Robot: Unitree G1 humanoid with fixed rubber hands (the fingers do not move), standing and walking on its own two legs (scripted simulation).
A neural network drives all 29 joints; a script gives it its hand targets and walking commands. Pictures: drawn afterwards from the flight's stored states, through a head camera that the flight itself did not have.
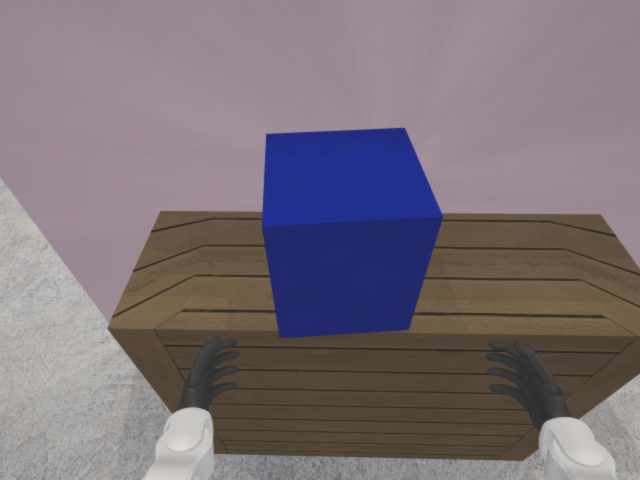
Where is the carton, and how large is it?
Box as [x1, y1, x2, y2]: [262, 128, 442, 337]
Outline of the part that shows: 404,128 266,134 262,229 280,337 408,329 442,215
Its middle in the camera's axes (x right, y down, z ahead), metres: +0.04 -0.01 +0.60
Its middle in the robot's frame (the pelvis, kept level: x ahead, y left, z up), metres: +0.46 +0.00 +0.05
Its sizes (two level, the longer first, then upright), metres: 0.210 0.200 0.250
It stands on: a pedestal, 0.70 m high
